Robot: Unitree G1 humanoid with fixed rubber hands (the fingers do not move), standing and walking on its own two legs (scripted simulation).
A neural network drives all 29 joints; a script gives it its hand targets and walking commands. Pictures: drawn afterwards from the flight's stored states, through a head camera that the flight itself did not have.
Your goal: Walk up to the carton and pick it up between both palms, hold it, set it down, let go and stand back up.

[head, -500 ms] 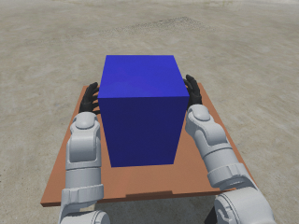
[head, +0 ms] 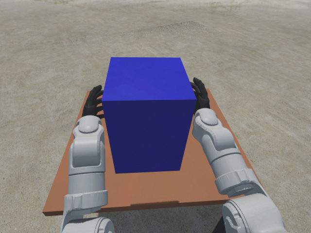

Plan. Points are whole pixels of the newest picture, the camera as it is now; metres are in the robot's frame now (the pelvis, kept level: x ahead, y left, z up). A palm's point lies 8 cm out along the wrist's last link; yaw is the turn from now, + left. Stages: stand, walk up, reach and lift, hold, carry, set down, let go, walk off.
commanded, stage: hold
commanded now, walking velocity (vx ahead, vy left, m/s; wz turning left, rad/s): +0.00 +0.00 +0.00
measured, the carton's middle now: (147, 116) +0.39 +0.00 +0.15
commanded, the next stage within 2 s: none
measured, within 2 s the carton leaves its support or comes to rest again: neither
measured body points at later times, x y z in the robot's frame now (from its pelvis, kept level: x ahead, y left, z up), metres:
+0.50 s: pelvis +0.01 +0.00 +0.00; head -0.03 +0.02 +0.45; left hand +0.37 +0.13 +0.18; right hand +0.38 -0.14 +0.18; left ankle +0.03 +0.12 -0.75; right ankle +0.02 -0.12 -0.75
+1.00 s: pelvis +0.00 +0.00 +0.00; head -0.04 +0.03 +0.45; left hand +0.38 +0.14 +0.18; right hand +0.38 -0.13 +0.18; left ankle +0.03 +0.12 -0.75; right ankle +0.02 -0.12 -0.75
